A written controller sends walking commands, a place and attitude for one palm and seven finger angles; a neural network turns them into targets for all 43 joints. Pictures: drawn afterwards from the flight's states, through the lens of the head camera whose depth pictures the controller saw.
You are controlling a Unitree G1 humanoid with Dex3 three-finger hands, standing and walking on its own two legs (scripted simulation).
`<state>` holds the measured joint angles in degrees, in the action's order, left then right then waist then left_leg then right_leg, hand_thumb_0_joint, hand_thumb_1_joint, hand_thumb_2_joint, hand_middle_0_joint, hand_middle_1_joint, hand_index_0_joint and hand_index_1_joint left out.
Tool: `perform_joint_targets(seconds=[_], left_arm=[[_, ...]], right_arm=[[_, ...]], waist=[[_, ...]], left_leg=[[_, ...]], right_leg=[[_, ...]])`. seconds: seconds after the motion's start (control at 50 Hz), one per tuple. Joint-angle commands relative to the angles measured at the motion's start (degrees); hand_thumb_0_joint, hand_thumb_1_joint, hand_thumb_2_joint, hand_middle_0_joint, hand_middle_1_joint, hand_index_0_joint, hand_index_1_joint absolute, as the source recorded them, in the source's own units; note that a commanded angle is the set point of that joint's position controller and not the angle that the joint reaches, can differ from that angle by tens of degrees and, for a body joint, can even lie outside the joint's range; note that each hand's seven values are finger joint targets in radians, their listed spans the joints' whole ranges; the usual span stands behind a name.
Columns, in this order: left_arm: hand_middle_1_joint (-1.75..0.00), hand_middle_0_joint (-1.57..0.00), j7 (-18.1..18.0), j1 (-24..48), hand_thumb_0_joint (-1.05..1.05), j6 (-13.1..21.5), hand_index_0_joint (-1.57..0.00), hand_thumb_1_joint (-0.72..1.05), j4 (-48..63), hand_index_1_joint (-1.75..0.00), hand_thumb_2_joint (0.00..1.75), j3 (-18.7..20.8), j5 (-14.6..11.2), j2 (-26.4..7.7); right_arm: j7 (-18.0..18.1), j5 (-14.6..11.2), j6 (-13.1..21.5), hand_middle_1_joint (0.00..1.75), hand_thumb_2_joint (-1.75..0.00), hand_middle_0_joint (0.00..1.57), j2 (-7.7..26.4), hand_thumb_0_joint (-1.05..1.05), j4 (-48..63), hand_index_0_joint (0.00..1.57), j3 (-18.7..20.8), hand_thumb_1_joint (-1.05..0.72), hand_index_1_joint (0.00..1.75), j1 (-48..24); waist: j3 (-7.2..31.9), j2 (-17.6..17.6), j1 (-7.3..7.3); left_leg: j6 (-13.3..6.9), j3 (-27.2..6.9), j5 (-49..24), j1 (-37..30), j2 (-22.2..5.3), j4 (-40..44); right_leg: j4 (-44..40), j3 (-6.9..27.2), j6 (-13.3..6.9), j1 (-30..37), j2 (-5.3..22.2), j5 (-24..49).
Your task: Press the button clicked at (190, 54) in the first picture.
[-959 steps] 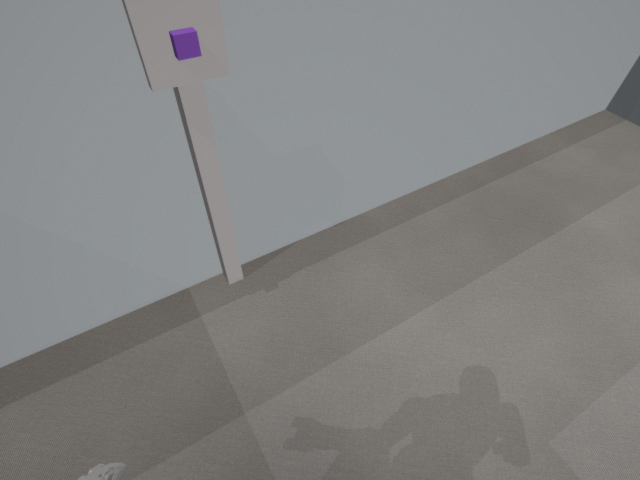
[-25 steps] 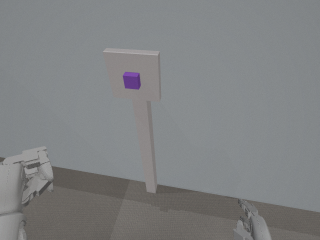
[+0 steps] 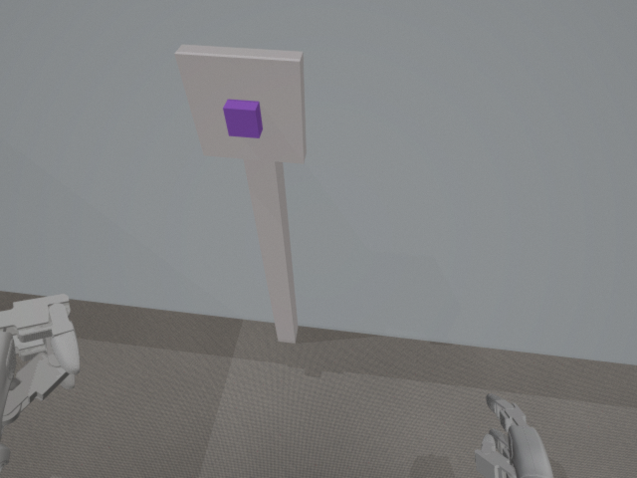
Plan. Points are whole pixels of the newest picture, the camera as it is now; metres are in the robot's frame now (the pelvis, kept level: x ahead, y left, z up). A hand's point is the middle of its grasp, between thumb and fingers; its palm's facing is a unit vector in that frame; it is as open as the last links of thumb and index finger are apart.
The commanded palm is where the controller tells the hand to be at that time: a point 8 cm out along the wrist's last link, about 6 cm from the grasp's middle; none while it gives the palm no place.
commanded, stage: step back with the hand held close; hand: left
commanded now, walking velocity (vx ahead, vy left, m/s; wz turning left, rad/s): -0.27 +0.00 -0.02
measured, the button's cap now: (244, 117) +0.59 +0.16 +0.13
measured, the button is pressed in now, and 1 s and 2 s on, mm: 0 0 0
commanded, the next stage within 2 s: stop stepping back and stand still in 1.02 s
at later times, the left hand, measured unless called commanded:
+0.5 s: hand out of the picture +0.12 +0.25 +0.16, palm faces +0.38 -0.82 -0.43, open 3.1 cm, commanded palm +0.05 +0.29 +0.18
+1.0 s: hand out of the picture +0.06 +0.28 +0.17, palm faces +0.36 -0.83 -0.42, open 3.1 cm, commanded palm -0.01 +0.31 +0.18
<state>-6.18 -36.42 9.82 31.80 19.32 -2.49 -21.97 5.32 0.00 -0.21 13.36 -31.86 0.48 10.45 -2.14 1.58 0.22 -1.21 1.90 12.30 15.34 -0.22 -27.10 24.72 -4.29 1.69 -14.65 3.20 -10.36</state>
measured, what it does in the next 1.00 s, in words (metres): walks backwards: right foot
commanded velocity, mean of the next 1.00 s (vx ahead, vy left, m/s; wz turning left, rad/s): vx -0.35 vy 0.00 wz -0.05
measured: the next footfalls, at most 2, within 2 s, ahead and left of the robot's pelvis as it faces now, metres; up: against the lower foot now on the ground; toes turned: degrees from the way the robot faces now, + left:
right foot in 0.62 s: -0.09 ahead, -0.12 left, +0.00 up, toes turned +3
left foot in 1.24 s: -0.06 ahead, +0.12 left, +0.00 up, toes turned -4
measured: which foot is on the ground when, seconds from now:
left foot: down 0.00-1.00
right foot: down 0.00-0.44, up 0.46-0.60, down 0.62-1.00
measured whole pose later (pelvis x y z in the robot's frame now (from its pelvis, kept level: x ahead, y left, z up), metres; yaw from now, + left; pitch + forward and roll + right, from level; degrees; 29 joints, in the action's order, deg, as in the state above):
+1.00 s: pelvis -0.14 +0.03 -0.01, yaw +1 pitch +1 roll -5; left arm -7.0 -32.0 17.2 32.5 22.8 -2.7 -24.8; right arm 5.2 1.4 5.7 11.3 -34.4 0.4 9.8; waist -0.7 1.1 -0.5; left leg -3.2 -1.9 -0.9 27.8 -0.9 -25.8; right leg 40.8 1.2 -0.9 -17.3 -5.6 -26.6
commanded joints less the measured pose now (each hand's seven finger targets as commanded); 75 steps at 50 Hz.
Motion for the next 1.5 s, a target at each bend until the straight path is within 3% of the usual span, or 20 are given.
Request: perform_joint_targets(seconds=[0.0, 0.18, 0.3, 0.36, 0.42, 0.54, 0.64, 0.72, 0.84, 0.92, 1.02, 1.08, 1.1, 1.14, 1.18, 1.22, 1.26, 1.42, 1.44, 1.48], left_arm=[[-1.50, -1.30, -1.92, -0.05, 0.00, 4.32, -1.30, 0.90, 14.03, -1.50, 0.90, 8.26, -0.15, -8.88], [-1.50, -1.30, -2.77, 0.64, 0.00, 6.32, -1.30, 0.90, 13.52, -1.50, 0.90, 9.03, 0.90, -8.34], [-1.50, -1.30, -4.58, 4.58, 0.00, 7.01, -1.30, 0.90, 14.68, -1.50, 0.90, 7.94, 0.75, -9.11], [-1.50, -1.30, -4.99, 5.43, 0.00, 7.51, -1.30, 0.90, 15.30, -1.50, 0.90, 7.46, 0.78, -8.74], [-1.50, -1.30, -4.61, 3.76, 0.00, 8.49, -1.30, 0.90, 15.68, -1.50, 0.90, 9.19, 2.22, -8.66], [-1.50, -1.30, -3.17, -2.04, 0.00, 9.45, -1.30, 0.90, 14.75, -1.50, 0.90, 8.56, 1.10, -8.63], [-1.50, -1.30, -2.77, 2.46, 0.00, 10.34, -1.30, 0.90, 13.47, -1.50, 0.90, 8.70, -0.67, -10.23], [-1.50, -1.30, -2.93, 0.43, 0.00, 9.26, -1.30, 0.90, 13.26, -1.50, 0.90, 9.65, -1.20, -11.86], [-1.50, -1.30, -2.78, 4.04, 0.00, 10.50, -1.30, 0.90, 12.41, -1.50, 0.90, 8.91, -1.00, -11.91], [-1.50, -1.30, -1.85, 4.71, 0.00, 11.27, -1.30, 0.90, 13.46, -1.50, 0.90, 10.39, -0.23, -10.87], [-1.50, -1.30, -1.45, -0.67, 0.00, 9.99, -1.30, 0.90, 15.85, -1.50, 0.90, 7.18, -1.90, -9.09], [-1.50, -1.30, -2.54, 4.14, 0.00, 9.86, -1.30, 0.90, 17.80, -1.50, 0.90, 8.92, -1.41, -13.35], [-1.50, -1.30, -3.17, 7.91, 0.00, 9.74, -1.30, 0.90, 19.01, -1.50, 0.90, 10.33, -0.67, -14.42], [-1.50, -1.30, -2.55, 7.66, 0.00, 6.63, -1.30, 0.90, 14.06, -1.50, 0.90, 7.34, 0.14, -9.35], [-1.50, -1.30, -2.30, 8.48, 0.00, 5.55, -1.30, 0.90, 12.53, -1.50, 0.90, 7.27, -0.18, -9.23], [-1.50, -1.30, -2.52, 8.69, 0.00, 7.12, -1.30, 0.90, 15.72, -1.50, 0.90, 8.85, 0.39, -11.20], [-1.50, -1.30, -2.39, 5.63, 0.00, 7.33, -1.30, 0.90, 16.42, -1.50, 0.90, 9.79, -0.31, -10.85], [-1.50, -1.30, -3.50, -4.85, 0.00, 3.04, -1.30, 0.90, 15.65, -1.50, 0.90, 6.78, 0.89, -9.19], [-1.50, -1.30, -3.36, -4.61, 0.00, 2.62, -1.30, 0.90, 15.18, -1.50, 0.90, 7.56, 0.80, -10.23], [-1.50, -1.30, -3.18, -0.04, 0.00, 2.52, -1.30, 0.90, 15.72, -1.50, 0.90, 10.11, -0.31, -12.38]], right_arm=[[0.55, 0.06, 3.59, 0.30, -0.90, 0.20, 6.48, 0.00, 10.36, 0.20, 2.51, -0.90, 0.30, -5.78], [0.41, -0.07, 5.72, 0.30, -0.90, 0.20, 6.41, 0.00, 10.55, 0.20, 2.55, -0.90, 0.30, -4.65], [0.73, 0.44, 6.24, 0.30, -0.90, 0.20, 5.60, 0.00, 7.81, 0.20, 2.32, -0.90, 0.30, -3.00], [1.43, 0.40, 6.63, 0.30, -0.90, 0.20, 6.39, 0.00, 7.92, 0.20, 1.79, -0.90, 0.30, -3.52], [1.82, 0.48, 8.27, 0.30, -0.90, 0.20, 7.33, 0.00, 8.98, 0.20, 2.28, -0.90, 0.30, -4.39], [-0.60, 1.18, 10.39, 0.30, -0.90, 0.20, 5.97, 0.00, 7.70, 0.20, 2.28, -0.90, 0.30, -4.29], [-0.66, 0.53, 9.09, 0.30, -0.90, 0.20, 4.36, 0.00, 4.15, 0.20, 2.23, -0.90, 0.30, -2.98], [0.17, -0.30, 8.13, 0.30, -0.90, 0.20, 4.58, 0.00, 5.47, 0.20, 2.44, -0.90, 0.30, -5.43], [1.03, 0.12, 8.11, 0.30, -0.90, 0.20, 5.71, 0.00, 5.78, 0.20, 2.02, -0.90, 0.30, -6.14], [0.62, 1.88, 9.43, 0.30, -0.90, 0.20, 7.63, 0.00, 6.90, 0.20, 2.98, -0.90, 0.30, -6.53], [-2.04, 0.94, 10.14, 0.30, -0.90, 0.20, 4.77, 0.00, 6.33, 0.20, 2.99, -0.90, 0.30, -4.20], [-1.60, 1.08, 8.48, 0.30, -0.90, 0.20, 4.00, 0.00, 4.67, 0.20, 2.22, -0.90, 0.30, -3.32], [-1.37, 2.35, 8.68, 0.30, -0.90, 0.20, 4.06, 0.00, 3.90, 0.20, 1.84, -0.90, 0.30, -3.72], [-0.69, 1.13, 8.11, 0.30, -0.90, 0.20, 3.67, 0.00, 4.07, 0.20, 1.98, -0.90, 0.30, -3.86], [0.62, 0.50, 8.51, 0.30, -0.90, 0.20, 5.20, 0.00, 4.24, 0.20, 1.10, -0.90, 0.30, -4.32], [0.74, 0.80, 11.21, 0.30, -0.90, 0.20, 6.16, 0.00, 5.55, 0.20, 1.65, -0.90, 0.30, -3.34], [-0.25, 1.06, 12.35, 0.30, -0.90, 0.20, 4.38, 0.00, 5.22, 0.20, 1.96, -0.90, 0.30, -2.13], [-1.23, 1.66, 9.49, 0.30, -0.90, 0.20, 4.88, 0.00, 6.19, 0.20, 1.60, -0.90, 0.30, -3.49], [-0.98, 1.77, 8.66, 0.30, -0.90, 0.20, 4.55, 0.00, 5.99, 0.20, 1.68, -0.90, 0.30, -3.09], [-0.41, 1.61, 6.92, 0.30, -0.90, 0.20, 3.81, 0.00, 4.94, 0.20, 1.71, -0.90, 0.30, -2.94]], waist=[[11.08, 3.46, 0.72], [6.54, 0.77, 0.10], [6.61, -6.70, -0.93], [4.28, 1.23, -0.93], [6.08, 14.95, -0.12], [6.25, 10.01, 0.02], [15.20, -4.38, -0.77], [12.56, -5.69, -0.72], [1.36, 2.20, -1.03], [6.55, 16.63, 0.14], [16.04, 12.09, 0.97], [10.16, -8.11, -0.48], [8.40, -8.40, 0.49], [4.61, -14.13, -0.82], [0.92, 1.32, -2.19], [5.52, 18.89, 0.00], [11.04, 10.97, -0.75], [6.87, 9.42, 0.17], [7.26, 4.51, -0.05], [7.36, -9.36, -0.52]], left_leg=[[-0.98, -5.28, -16.07, 1.98, -4.69, 4.55], [-2.44, -6.52, 12.35, 16.76, -5.11, 5.66], [0.66, -2.64, 9.42, -0.58, -0.04, -11.01], [-0.46, -8.05, 14.73, 4.30, -3.76, -0.08], [-5.69, -24.24, 32.41, 25.62, -15.07, 21.92], [-4.44, -15.90, 10.50, 14.87, -10.73, 12.88], [1.46, -2.87, -11.86, -7.26, -2.38, -3.88], [1.47, -3.09, -5.42, -10.37, -1.02, -8.95], [1.38, -9.60, 4.85, -7.00, -4.27, -1.84], [-3.86, -27.45, 31.40, 19.89, -17.38, 28.21], [1.33, -9.60, 8.19, 1.22, -10.76, 16.48], [4.81, -3.13, 3.18, -8.47, 0.28, -19.19], [4.68, -3.99, 8.82, -4.92, 1.13, -28.85], [2.42, -6.74, 9.69, -0.95, -2.05, -27.62], [2.18, -6.53, 2.90, -1.03, -2.55, 0.84], [-2.85, -27.05, 1.08, -0.64, -15.93, 17.17], [-1.47, -31.05, 17.83, -2.77, -16.60, 21.13], [4.06, -8.18, 18.38, 9.12, -6.22, 20.35], [4.07, -4.35, 14.67, 8.65, -3.54, 12.72], [2.70, -2.11, 5.95, 3.81, 0.50, -17.89]], right_leg=[[2.73, 2.02, -0.78, 7.28, -0.33, 11.15], [3.52, 5.64, -1.26, 7.11, 0.75, -1.53], [-8.92, 9.43, -5.24, -16.05, 8.28, -18.85], [-2.93, 5.02, -2.60, -13.59, 3.18, -20.62], [23.87, 2.95, -0.10, 7.90, -6.79, -10.55], [6.92, 3.69, -2.08, 5.39, -6.12, -9.97], [-3.29, 10.24, -3.53, -4.34, 3.22, 17.73], [-5.36, 10.12, -4.22, -12.38, 5.28, 9.98], [-5.54, 7.74, -3.88, -21.56, -0.17, -15.55], [23.26, 4.66, -2.27, 7.23, -10.91, -17.23], [5.70, 1.71, -4.69, 3.29, -7.50, -19.41], [-17.84, 22.68, -11.66, -21.44, 14.82, -16.24], [-16.22, 22.36, -13.50, -23.53, 18.03, -7.60], [-9.08, 11.74, -10.37, -20.29, 12.18, -9.92], [4.16, 5.64, -4.57, -15.08, 3.83, -7.40], [21.10, 4.30, -1.33, -11.42, -5.93, -20.24], [28.56, 8.72, -1.37, -9.84, -5.56, -19.82], [0.39, -2.26, -3.89, 12.10, -8.13, -18.01], [-5.71, 0.25, -5.12, 11.92, -5.17, -16.23], [-16.11, 18.38, -12.02, -5.99, 12.98, -20.90]])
